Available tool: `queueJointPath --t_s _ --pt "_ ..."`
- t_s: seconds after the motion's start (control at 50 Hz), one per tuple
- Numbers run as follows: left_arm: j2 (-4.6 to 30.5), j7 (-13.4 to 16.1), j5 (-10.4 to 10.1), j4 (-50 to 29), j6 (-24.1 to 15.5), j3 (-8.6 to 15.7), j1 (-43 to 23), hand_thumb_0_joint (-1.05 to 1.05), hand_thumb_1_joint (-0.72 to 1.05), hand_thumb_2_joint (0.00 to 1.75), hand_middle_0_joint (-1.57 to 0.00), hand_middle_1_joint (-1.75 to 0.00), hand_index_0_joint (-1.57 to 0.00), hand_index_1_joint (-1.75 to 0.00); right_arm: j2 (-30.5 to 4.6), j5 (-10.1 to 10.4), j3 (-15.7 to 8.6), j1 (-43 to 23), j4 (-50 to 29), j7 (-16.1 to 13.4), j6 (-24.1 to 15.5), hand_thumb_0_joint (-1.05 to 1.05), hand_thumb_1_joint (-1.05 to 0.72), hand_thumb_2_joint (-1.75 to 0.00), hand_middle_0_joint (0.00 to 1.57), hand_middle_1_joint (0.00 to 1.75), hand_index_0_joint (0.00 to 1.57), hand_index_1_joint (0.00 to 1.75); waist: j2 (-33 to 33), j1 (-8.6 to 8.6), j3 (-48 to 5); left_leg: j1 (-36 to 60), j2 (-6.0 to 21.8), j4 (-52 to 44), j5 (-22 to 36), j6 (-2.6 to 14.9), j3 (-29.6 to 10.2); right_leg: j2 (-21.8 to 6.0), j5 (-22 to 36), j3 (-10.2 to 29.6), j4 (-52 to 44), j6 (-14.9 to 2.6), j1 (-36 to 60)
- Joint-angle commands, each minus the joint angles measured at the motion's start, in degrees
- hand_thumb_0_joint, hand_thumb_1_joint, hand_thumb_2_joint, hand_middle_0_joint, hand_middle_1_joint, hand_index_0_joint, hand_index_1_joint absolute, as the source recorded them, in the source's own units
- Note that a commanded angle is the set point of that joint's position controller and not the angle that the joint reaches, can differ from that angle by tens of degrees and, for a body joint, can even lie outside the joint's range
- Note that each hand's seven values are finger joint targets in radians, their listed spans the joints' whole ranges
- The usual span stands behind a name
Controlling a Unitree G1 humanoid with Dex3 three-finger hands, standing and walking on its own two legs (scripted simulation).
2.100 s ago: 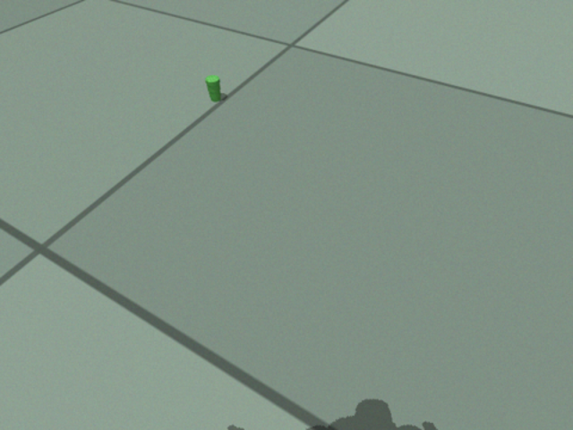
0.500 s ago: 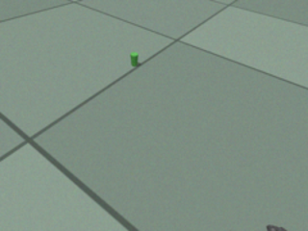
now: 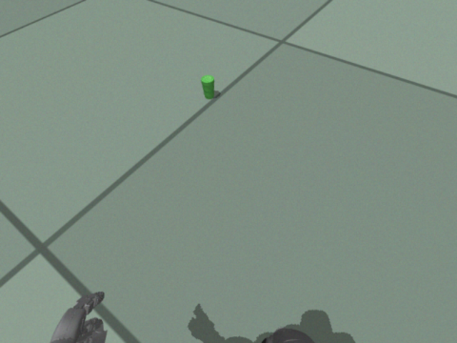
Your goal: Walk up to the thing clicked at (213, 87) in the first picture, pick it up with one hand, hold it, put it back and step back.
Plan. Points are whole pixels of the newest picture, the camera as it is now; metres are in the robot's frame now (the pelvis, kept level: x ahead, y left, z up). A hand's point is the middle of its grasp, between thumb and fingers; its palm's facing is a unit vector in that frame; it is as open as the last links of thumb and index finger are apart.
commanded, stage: walk up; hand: left
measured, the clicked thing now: (208, 87) +1.70 +0.13 -0.69
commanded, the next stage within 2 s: none
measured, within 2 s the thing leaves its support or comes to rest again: neither
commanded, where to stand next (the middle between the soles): +1.29 -0.05 m, yaw -1 degrees
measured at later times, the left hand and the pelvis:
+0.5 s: hand (105, 248) +0.35 +0.31 -0.15, palm faces -0.06 -0.94 -0.33, open 7.4 cm; pelvis +0.30 +0.03 +0.01, yaw +0 degrees
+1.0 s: hand (154, 141) +0.63 +0.21 -0.09, palm faces -0.03 -0.91 -0.41, open 7.4 cm; pelvis +0.54 -0.06 +0.02, yaw -2 degrees
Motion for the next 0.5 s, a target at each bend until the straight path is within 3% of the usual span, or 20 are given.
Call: queueJointPath --t_s 0.0,0.02,0.06,0.12,0.14,0.18,0.22,0.26,0.28,0.3,0.32,0.34,0.36,0.38,0.4,0.42,0.44,0.48 --pt "16.33 2.40 -0.65 -1.38 -1.24 4.75 7.92 0.00 0.90 0.90 -0.20 -0.30 -0.20 -0.30 -11.50 1.06 -3.20 0.82 -5.56 -0.13 -2.19 0.00 -0.90 -0.90 0.20 0.30 0.20 0.30 -8.19 3.33 -6.17 -17.79 3.18 0.78 8.14 1.41 -3.88 -13.10 13.00 16.50 -18.81 -7.60 17.08" --pt "15.81 2.30 -0.53 -1.48 -1.55 4.64 7.16 0.00 0.90 0.90 -0.20 -0.30 -0.20 -0.30 -11.35 0.39 -3.48 1.42 -5.47 0.23 -1.69 0.00 -0.90 -0.90 0.20 0.30 0.20 0.30 -8.18 2.30 -4.17 -15.79 3.43 -1.68 9.38 1.06 -3.97 -11.89 11.33 14.03 -19.89 -6.81 12.71" --pt "15.89 2.05 -0.37 -2.90 -2.19 4.35 5.84 0.00 0.90 0.90 -0.20 -0.30 -0.20 -0.30 -10.79 -0.14 -3.82 0.61 -5.71 1.16 -0.91 0.00 -0.90 -0.90 0.20 0.30 0.20 0.30 -7.62 1.37 -1.89 -17.55 4.23 -5.39 11.77 -0.78 -2.81 -12.33 7.44 11.66 -22.88 -8.94 10.34" --pt "17.31 1.54 0.33 -4.73 -3.03 4.38 2.84 0.00 0.90 0.90 -0.20 -0.30 -0.20 -0.30 -10.72 -0.57 -4.11 -5.40 -8.14 2.50 -0.44 0.00 -0.90 -0.90 0.20 0.30 0.20 0.30 -8.03 0.57 1.83 -17.45 6.35 -18.55 14.80 -3.10 -0.24 -12.22 -5.29 9.30 -28.66 -9.82 3.93" --pt "17.73 1.34 0.43 -5.07 -3.11 4.62 2.17 0.00 0.90 0.90 -0.20 -0.30 -0.20 -0.30 -10.78 -0.84 -4.13 -6.78 -8.56 2.97 -0.59 0.00 -0.90 -0.90 0.20 0.30 0.20 0.30 -8.20 0.60 2.12 -15.82 6.46 -22.87 17.13 -3.41 0.73 -11.25 -6.44 7.83 -28.43 -9.04 3.09" --pt "17.84 0.98 0.78 -4.51 -3.15 4.72 4.91 0.00 0.90 0.90 -0.20 -0.30 -0.20 -0.30 -10.20 -0.71 -4.21 -10.09 -9.32 3.54 -0.92 0.00 -0.90 -0.90 0.20 0.30 0.20 0.30 -7.07 2.29 0.85 -11.88 5.81 -29.42 22.18 -2.78 2.12 -10.12 -3.84 6.01 -26.73 -7.34 5.10" --pt "17.83 0.71 0.55 -3.39 -2.62 4.44 7.79 0.00 0.90 0.90 -0.20 -0.30 -0.20 -0.30 -9.74 -0.81 -4.36 -12.51 -9.42 3.52 -1.41 0.00 -0.90 -0.90 0.20 0.30 0.20 0.30 -7.07 3.77 -0.76 -7.81 4.82 -32.33 24.16 -2.32 3.82 -10.39 -3.23 5.89 -24.19 -7.30 6.50" --pt "18.94 0.92 0.56 -3.29 -1.87 4.62 8.26 0.00 0.90 0.90 -0.20 -0.30 -0.20 -0.30 -10.49 -1.06 -4.92 -9.79 -8.72 3.12 -1.49 0.00 -0.90 -0.90 0.20 0.30 0.20 0.30 -6.17 2.63 -3.22 -4.30 3.94 -33.15 21.66 -1.69 4.91 -11.83 0.66 6.76 -19.60 -7.32 8.94" --pt "18.77 1.16 0.37 -3.21 -1.57 4.49 8.60 0.00 0.90 0.90 -0.20 -0.30 -0.20 -0.30 -11.10 -1.23 -5.21 -8.19 -8.01 2.82 -1.59 0.00 -0.90 -0.90 0.20 0.30 0.20 0.30 -4.09 1.39 -3.93 -1.52 2.04 -34.72 19.39 -1.29 6.67 -10.75 7.00 5.22 -14.91 -6.85 9.79" --pt "17.30 1.43 0.40 -3.57 -1.17 3.79 10.40 0.00 0.90 0.90 -0.20 -0.30 -0.20 -0.30 -13.07 -1.96 -5.87 -2.45 -6.52 2.31 -1.93 0.00 -0.90 -0.90 0.20 0.30 0.20 0.30 1.14 -1.14 -8.29 6.56 0.42 -36.52 14.52 0.37 6.28 -8.05 14.77 3.18 -3.14 -5.46 9.74" --pt "14.37 1.81 0.21 -3.73 -0.90 2.59 13.35 0.00 0.90 0.90 -0.20 -0.30 -0.20 -0.30 -16.01 -3.03 -7.04 5.90 -4.54 1.52 -2.23 0.00 -0.90 -0.90 0.20 0.30 0.20 0.30 8.26 -4.63 -13.38 17.80 2.62 -37.42 8.95 3.31 1.89 -4.92 13.87 1.06 12.48 -3.27 2.82" --pt "9.97 2.09 -0.47 -4.41 -0.74 1.29 16.40 0.00 0.90 0.90 -0.20 -0.30 -0.20 -0.30 -20.57 -3.50 -8.32 9.96 -4.83 0.53 -2.43 0.00 -0.90 -0.90 0.20 0.30 0.20 0.30 20.80 -5.22 -17.49 28.70 16.35 -40.46 4.77 7.11 -20.64 2.39 -10.52 1.64 28.57 -0.51 -11.29" --pt "14.62 2.83 -1.13 -3.93 -0.14 2.22 17.54 0.00 0.90 0.90 -0.20 -0.30 -0.20 -0.30 -21.73 -1.86 -8.45 7.95 -6.85 0.23 -2.52 0.00 -0.90 -0.90 0.20 0.30 0.20 0.30 13.73 -4.89 -18.71 33.01 23.80 -47.89 4.39 13.08 -38.91 6.20 -19.05 7.52 34.18 -0.05 -19.89" --pt "17.66 3.51 -0.42 -3.17 -0.11 2.31 14.20 0.00 0.90 0.90 -0.20 -0.30 -0.20 -0.30 -21.90 -0.42 -8.97 6.06 -6.85 0.09 -2.29 0.00 -0.90 -0.90 0.20 0.30 0.20 0.30 9.43 -4.94 -16.27 29.98 25.61 -48.42 4.65 15.38 -38.53 1.11 -17.09 12.09 36.71 -0.74 -22.05" --pt "18.30 3.18 -0.16 -3.34 -0.76 1.82 10.76 0.00 0.90 0.90 -0.20 -0.30 -0.20 -0.30 -19.16 0.37 -8.02 3.87 -7.32 -0.35 -2.25 0.00 -0.90 -0.90 0.20 0.30 0.20 0.30 3.35 -4.75 -12.62 22.75 21.88 -47.82 17.06 12.43 -27.84 0.18 -12.78 14.86 36.20 -0.26 -18.93" --pt "16.31 2.88 -0.71 -2.91 -0.95 1.99 10.76 0.00 0.90 0.90 -0.20 -0.30 -0.20 -0.30 -17.36 0.44 -6.60 1.27 -7.91 -0.68 -2.55 0.00 -0.90 -0.90 0.20 0.30 0.20 0.30 2.71 -2.72 -9.62 16.76 18.39 -46.83 28.97 9.53 -17.61 -0.48 -9.72 16.38 34.15 0.11 -15.14" --pt "15.31 2.54 -1.28 -2.28 -0.81 2.21 12.49 0.00 0.90 0.90 -0.20 -0.30 -0.20 -0.30 -15.47 0.61 -5.54 0.48 -8.21 -0.80 -2.82 0.00 -0.90 -0.90 0.20 0.30 0.20 0.30 3.23 -1.06 -8.64 13.49 15.88 -46.44 35.78 7.90 -11.12 -1.11 -8.12 15.42 31.81 0.36 -12.26" --pt "14.49 1.87 -1.37 -1.75 0.02 2.23 14.64 0.00 0.90 0.90 -0.20 -0.30 -0.20 -0.30 -14.47 0.91 -5.04 -1.67 -8.55 -0.66 -3.34 0.00 -0.90 -0.90 0.20 0.30 0.20 0.30 5.53 1.14 -7.12 6.96 14.55 -48.07 34.72 8.38 -5.37 -2.26 -6.83 13.14 28.46 1.62 -7.89"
